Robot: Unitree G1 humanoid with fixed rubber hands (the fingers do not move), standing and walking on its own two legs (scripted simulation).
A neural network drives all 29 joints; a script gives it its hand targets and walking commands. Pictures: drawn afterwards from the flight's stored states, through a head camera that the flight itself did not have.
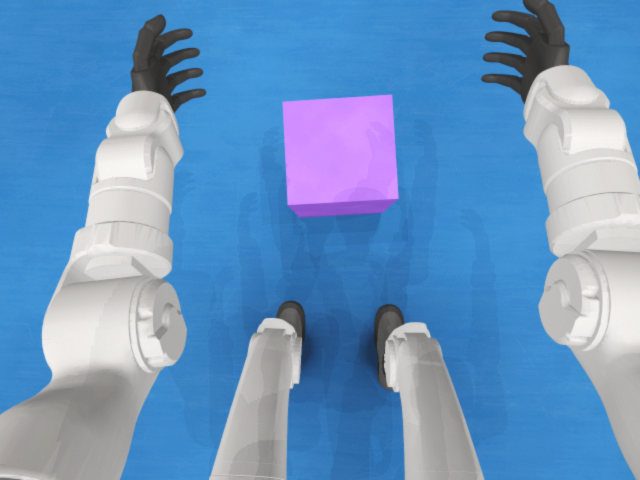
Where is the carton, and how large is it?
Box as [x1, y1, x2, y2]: [283, 95, 398, 217]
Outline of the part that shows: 391,95 283,102 287,201 288,205 299,217 382,212 398,198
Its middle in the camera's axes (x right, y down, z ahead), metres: +0.04 -0.17 +0.86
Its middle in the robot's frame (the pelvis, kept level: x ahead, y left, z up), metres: +0.55 +0.02 -0.53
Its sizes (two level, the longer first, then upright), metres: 0.210 0.200 0.250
